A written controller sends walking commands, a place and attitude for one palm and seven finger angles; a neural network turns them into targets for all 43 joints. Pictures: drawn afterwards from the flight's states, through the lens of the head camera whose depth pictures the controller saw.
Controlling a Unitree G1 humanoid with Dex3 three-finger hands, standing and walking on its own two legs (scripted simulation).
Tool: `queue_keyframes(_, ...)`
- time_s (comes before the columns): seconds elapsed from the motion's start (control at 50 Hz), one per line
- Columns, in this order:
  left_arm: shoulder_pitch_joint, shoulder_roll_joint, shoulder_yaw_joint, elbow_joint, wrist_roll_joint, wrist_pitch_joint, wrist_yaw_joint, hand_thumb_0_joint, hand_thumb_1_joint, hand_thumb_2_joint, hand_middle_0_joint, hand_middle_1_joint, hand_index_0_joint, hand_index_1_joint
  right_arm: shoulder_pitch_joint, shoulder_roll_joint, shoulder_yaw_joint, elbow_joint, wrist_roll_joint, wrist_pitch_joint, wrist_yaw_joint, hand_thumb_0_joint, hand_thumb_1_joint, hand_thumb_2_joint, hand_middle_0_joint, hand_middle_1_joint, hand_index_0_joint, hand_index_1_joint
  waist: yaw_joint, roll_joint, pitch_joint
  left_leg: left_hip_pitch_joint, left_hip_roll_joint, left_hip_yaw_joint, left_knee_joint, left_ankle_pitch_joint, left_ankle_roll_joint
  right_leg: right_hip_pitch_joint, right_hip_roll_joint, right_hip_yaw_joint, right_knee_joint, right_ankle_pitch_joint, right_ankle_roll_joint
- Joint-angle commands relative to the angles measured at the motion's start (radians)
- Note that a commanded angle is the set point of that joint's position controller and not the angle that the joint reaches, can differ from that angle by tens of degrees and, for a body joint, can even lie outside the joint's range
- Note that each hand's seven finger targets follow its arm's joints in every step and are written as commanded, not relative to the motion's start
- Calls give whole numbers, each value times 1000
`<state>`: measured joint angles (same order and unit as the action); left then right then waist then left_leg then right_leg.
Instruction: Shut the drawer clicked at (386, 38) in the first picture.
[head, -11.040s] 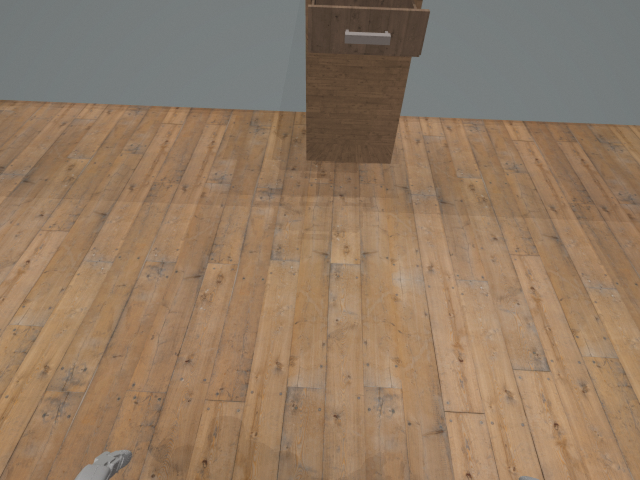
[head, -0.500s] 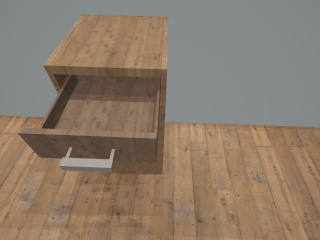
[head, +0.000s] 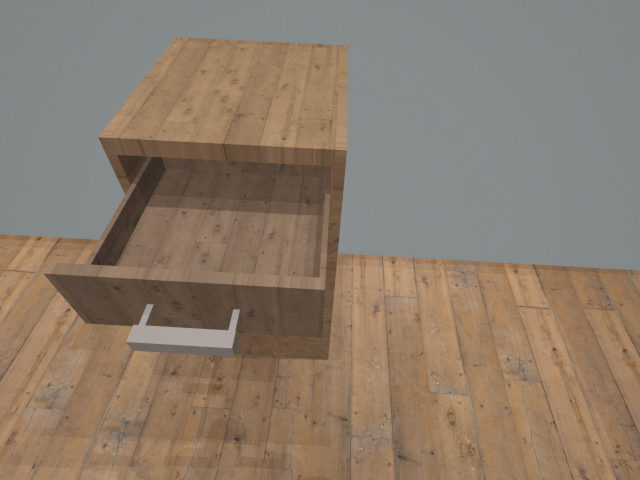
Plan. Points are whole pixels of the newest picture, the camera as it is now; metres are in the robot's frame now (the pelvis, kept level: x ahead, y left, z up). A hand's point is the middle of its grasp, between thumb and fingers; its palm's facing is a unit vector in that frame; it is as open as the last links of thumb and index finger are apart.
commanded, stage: raise the hand and make a fist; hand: left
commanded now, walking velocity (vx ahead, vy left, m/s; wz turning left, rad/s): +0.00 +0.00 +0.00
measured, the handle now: (188, 326) +0.32 +0.22 -0.03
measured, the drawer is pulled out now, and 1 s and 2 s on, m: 0.27 0.26 0.26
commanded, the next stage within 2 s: bring the fist close to the handle in 1.80 s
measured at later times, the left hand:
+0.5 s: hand out of the picture +0.12 +0.17 -0.01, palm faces +0.13 -0.99 -0.09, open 5.0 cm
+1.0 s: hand out of the picture +0.12 +0.18 +0.02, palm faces +0.04 -1.00 -0.07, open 3.1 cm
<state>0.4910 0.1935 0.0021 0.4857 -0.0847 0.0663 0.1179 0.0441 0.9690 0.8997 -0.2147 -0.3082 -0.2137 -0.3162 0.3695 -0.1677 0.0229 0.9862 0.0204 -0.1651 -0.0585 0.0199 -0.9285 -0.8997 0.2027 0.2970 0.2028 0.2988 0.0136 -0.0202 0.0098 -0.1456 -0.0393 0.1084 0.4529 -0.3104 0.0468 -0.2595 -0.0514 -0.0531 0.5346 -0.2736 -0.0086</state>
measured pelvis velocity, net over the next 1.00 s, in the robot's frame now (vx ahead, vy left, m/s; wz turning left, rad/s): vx -0.02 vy -0.02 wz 0.05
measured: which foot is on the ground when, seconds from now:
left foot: down 0.00-1.00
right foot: down 0.00-1.00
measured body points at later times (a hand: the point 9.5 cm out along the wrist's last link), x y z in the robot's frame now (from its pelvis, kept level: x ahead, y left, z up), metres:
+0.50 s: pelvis -0.04 -0.05 -0.08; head +0.03 -0.04 +0.36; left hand +0.11 +0.22 +0.00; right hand +0.23 -0.23 -0.13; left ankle -0.04 +0.08 -0.74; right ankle +0.01 -0.12 -0.74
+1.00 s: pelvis -0.02 -0.02 -0.05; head +0.02 -0.02 +0.40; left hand +0.12 +0.23 +0.02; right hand +0.18 -0.26 -0.11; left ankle -0.04 +0.08 -0.74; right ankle +0.01 -0.12 -0.74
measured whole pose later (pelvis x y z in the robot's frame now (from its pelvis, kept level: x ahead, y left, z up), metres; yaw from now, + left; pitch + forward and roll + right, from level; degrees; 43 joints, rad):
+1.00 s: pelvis -0.02 -0.02 -0.05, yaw +3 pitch +10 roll -2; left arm 0.65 0.24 0.19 -0.18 -0.31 -0.41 -0.34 0.01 0.90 0.90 -1.13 -1.30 -1.13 -1.31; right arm 0.23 -0.25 -0.04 0.57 0.05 -0.32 -0.05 0.01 -0.90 -0.90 0.20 0.30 0.20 0.30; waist 0.02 0.02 -0.09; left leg -0.63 0.02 0.02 0.95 -0.49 0.02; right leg -0.66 -0.02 -0.14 0.90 -0.41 -0.04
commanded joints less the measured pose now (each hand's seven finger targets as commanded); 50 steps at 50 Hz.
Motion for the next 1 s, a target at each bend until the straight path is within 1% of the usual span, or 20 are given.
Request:
queue_keyframes(0.0, -169, -100, -121, -640, -66, -127, -2, 0, 900, 900, -320, -430, -320, -430, -144, -197, -52, -289, 21, -194, -5, 0, -900, -900, 200, 300, 200, 300, -55, 82, -41, -93, 96, -173, -41, 245, -72, -91, 27, -44, 10, 0, -12)
queue_keyframes(0.02, -148, -75, -95, -625, -51, -172, -13, 0, 900, 900, -340, -452, -340, -452, -152, -207, -60, -317, 8, -211, -4, 0, -900, -900, 200, 300, 200, 300, -69, -9, 0, -156, 76, -173, 13, 191, -61, -117, 34, -50, -17, 27, -14)
queue_keyframes(0.08, 170, -130, -48, -435, -64, -303, -113, 0, 900, 900, -400, -517, -400, -517, -170, -203, -90, -413, -9, -210, 31, 0, -900, -900, 200, 300, 200, 300, -6, -296, 0, -326, 65, -160, 137, 155, -57, -206, 50, -83, 76, -15, -14)
queue_keyframes(0.1, 286, -146, -31, -408, -85, -369, -171, 0, 900, 900, -420, -538, -420, -538, -190, -196, -99, -442, -7, -200, 46, 0, -900, -900, 200, 300, 200, 300, 20, -342, -24, -386, 56, -141, 176, 136, -60, -220, 53, -84, 121, -7, -15)
queue_keyframes(0.12, 329, -119, 8, -422, -103, -441, -229, 0, 900, 900, -440, -560, -440, -560, -217, -195, -108, -468, -8, -191, 63, 0, -900, -900, 200, 300, 200, 300, 36, -324, -40, -434, 45, -119, 212, 115, -67, -232, 51, -76, 157, 13, -18)
queue_keyframes(0.14, 363, -52, 86, -411, -105, -499, -266, 0, 900, 900, -460, -582, -460, -582, -226, -197, -117, -483, -7, -181, 80, 0, -900, -900, 200, 300, 200, 300, 61, -216, -75, -463, 34, -100, 240, 123, -77, -217, 43, -58, 198, 49, -33)
queue_keyframes(0.16, 285, -50, 71, -497, -113, -574, -309, 0, 900, 900, -480, -603, -480, -603, -236, -199, -116, -515, -13, -179, 90, 0, -900, -900, 200, 300, 200, 300, 51, -112, -122, -477, 27, -88, 282, 132, -78, -240, 41, -52, 253, 85, -36)
queue_keyframes(0.2, 182, 92, 182, -637, -91, -718, -355, 0, 900, 900, -520, -647, -520, -647, -253, -184, -123, -547, -24, -181, 98, 0, -900, -900, 200, 300, 200, 300, 55, 104, -235, -511, 25, -79, 372, 152, -72, -286, 37, -18, 353, 103, -48)
queue_keyframes(0.24, 123, 202, 280, -747, -75, -810, -345, 0, 900, 900, -560, -690, -560, -690, -243, -171, -128, -548, -34, -173, 97, 0, -900, -900, 200, 300, 200, 300, 65, 214, -309, -538, 34, -92, 445, 172, -61, -346, 41, 9, 426, 100, -57)
queue_keyframes(0.3, 72, 90, 215, -861, -146, -809, -339, 0, 900, 900, -620, -755, -620, -755, -244, -150, -114, -592, -17, -156, 80, 0, -900, -900, 200, 300, 200, 300, 13, 203, -334, -526, 32, -109, 489, 103, -40, -383, 46, 27, 406, 43, -48)
queue_keyframes(0.34, -18, 103, 227, -889, -188, -784, -366, 0, 900, 900, -660, -798, -660, -798, -227, -166, -107, -590, -1, -155, 56, 0, -900, -900, 200, 300, 200, 300, -45, 117, -322, -581, 31, -112, 540, 8, -25, -399, 39, 80, 350, -54, -31)
queue_keyframes(0.44, -57, 111, 147, -760, -225, -622, -520, 0, 900, 900, -760, -907, -760, -907, -223, -200, -82, -591, 32, -172, 8, 0, -900, -900, 200, 300, 200, 300, -93, 5, -251, -658, 38, -125, 571, -78, -5, -373, 24, 148, 236, -210, -5)
queue_keyframes(0.5, -45, 211, 243, -725, -231, -484, -565, 0, 900, 900, -820, -972, -820, -972, -223, -204, -79, -603, 45, -163, -12, 0, -900, -900, 200, 300, 200, 300, -56, -27, -315, -661, 31, -121, 544, -48, -5, -260, -3, 179, 199, -191, 14)
queue_keyframes(0.54, 11, 258, 347, -694, -245, -412, -541, 0, 900, 900, -860, -1015, -860, -1015, -253, -188, -79, -607, 44, -146, -18, 0, -900, -900, 200, 300, 200, 300, -7, -45, -344, -652, 29, -125, 518, -12, -13, -179, -15, 185, 196, -136, 22)
queue_keyframes(0.64, 146, 200, 428, -768, -293, -408, -417, 0, 900, 900, -960, -1123, -960, -1123, -277, -134, -78, -596, 33, -125, -9, 0, -900, -900, 200, 300, 200, 300, 53, -34, -350, -592, 33, -138, 439, 89, -37, -74, -17, 126, 231, 121, 24)
queue_keyframes(0.68, 202, 187, 416, -796, -268, -449, -396, 0, 900, 900, -1000, -1167, -1000, -1167, -250, -127, -91, -584, 30, -132, 2, 0, -900, -900, 200, 300, 200, 300, 50, 8, -340, -559, 34, -133, 414, 132, -38, -86, -11, 99, 251, 212, 19)
queue_keyframes(0.76, 211, 141, 309, -792, -237, -509, -435, 0, 900, 900, -1080, -1253, -1080, -1253, -244, -149, -97, -584, 32, -158, 14, 0, -900, -900, 200, 300, 200, 300, 3, -2, -243, -543, 33, -131, 392, 99, -29, -185, 4, 78, 225, 118, 19)
queue_keyframes(0.84, 157, 147, 257, -849, -261, -545, -487, 0, 900, 900, -1160, -1340, -1160, -1340, -228, -178, -90, -589, 36, -201, 6, 0, -900, -900, 200, 300, 200, 300, -28, 27, -215, -508, 31, -138, 392, 50, -21, -235, 12, 87, 182, -30, 3)
queue_keyframes(0.9, 135, 195, 316, -887, -263, -570, -467, 0, 900, 900, -1220, -1405, -1220, -1405, -205, -183, -94, -580, 36, -217, -3, 0, -900, -900, 200, 300, 200, 300, -12, 28, -255, -472, 37, -146, 374, 51, -21, -232, 26, 59, 193, -72, -9)
queue_keyframes(0.98, 157, 155, 283, -931, -242, -554, -411, 0, 900, 900, -1300, -1492, -1300, -1492, -207, -172, -83, -581, 33, -219, 7, 0, -900, -900, 200, 300, 200, 300, 5, 113, -255, -401, 43, -153, 332, 80, -28, -246, 42, -11, 232, -17, -21)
